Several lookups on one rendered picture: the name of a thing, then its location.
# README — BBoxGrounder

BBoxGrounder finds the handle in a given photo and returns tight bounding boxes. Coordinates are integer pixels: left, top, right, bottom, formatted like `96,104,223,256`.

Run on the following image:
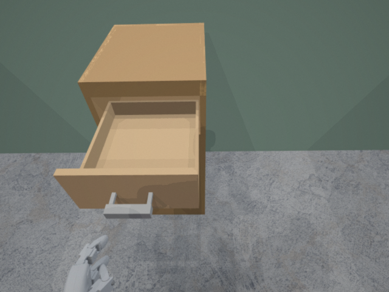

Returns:
103,192,153,218

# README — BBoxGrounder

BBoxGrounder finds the robot left hand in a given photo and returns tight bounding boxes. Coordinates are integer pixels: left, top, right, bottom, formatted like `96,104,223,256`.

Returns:
63,235,114,292

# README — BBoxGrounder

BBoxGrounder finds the drawer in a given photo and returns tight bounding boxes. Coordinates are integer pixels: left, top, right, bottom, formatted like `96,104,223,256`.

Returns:
53,100,199,209

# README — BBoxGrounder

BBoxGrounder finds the cabinet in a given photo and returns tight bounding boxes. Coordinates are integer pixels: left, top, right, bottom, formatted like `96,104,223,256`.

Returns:
78,23,206,215

